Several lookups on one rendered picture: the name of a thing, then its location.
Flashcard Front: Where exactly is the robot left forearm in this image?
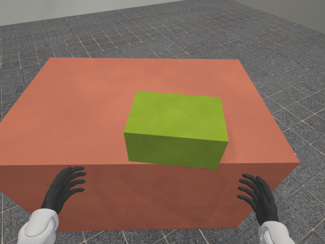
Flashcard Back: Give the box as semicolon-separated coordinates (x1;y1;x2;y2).
17;208;59;244

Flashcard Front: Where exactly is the robot left hand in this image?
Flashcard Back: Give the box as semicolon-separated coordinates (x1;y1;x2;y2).
40;166;86;215

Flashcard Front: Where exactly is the robot right forearm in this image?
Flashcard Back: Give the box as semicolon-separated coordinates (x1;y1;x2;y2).
258;221;295;244

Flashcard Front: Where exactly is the pedestal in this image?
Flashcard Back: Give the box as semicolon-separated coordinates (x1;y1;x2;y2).
0;57;300;232

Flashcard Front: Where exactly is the carton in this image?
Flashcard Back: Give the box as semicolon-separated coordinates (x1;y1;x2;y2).
124;91;229;169

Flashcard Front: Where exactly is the robot right hand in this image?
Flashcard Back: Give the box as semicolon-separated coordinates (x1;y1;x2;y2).
237;174;279;226

